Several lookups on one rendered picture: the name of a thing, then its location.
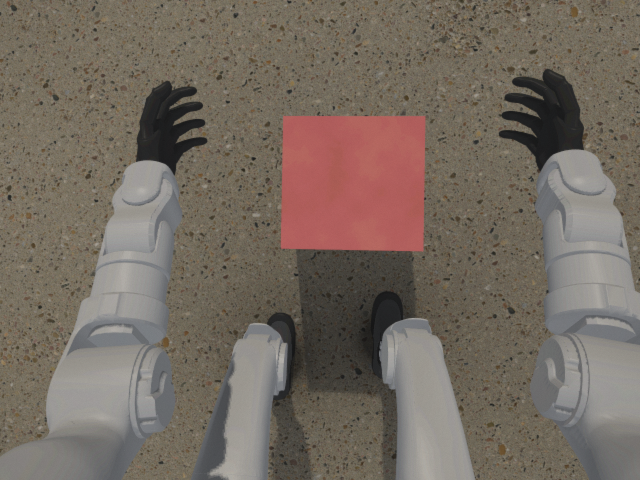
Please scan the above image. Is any robot right upper arm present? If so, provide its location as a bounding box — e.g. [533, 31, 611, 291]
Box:
[530, 332, 640, 480]

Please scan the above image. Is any left robot foot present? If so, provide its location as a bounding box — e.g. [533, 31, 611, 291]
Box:
[267, 313, 295, 400]

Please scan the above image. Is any left robot hand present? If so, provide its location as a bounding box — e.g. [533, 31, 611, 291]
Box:
[136, 81, 207, 176]

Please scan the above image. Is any right robot hand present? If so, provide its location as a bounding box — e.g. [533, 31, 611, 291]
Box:
[499, 69, 584, 172]

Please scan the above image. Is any robot left upper arm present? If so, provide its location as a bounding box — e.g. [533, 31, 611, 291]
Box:
[0, 344, 175, 480]

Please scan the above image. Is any robot right shin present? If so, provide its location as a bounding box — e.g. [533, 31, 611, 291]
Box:
[379, 318, 444, 368]

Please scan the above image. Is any robot right forearm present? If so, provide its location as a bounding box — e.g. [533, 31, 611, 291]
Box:
[535, 149, 640, 345]

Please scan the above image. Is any carton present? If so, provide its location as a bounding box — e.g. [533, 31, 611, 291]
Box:
[281, 116, 425, 251]

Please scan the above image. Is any robot left forearm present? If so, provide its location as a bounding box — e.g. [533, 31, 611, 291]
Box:
[46, 160, 182, 431]

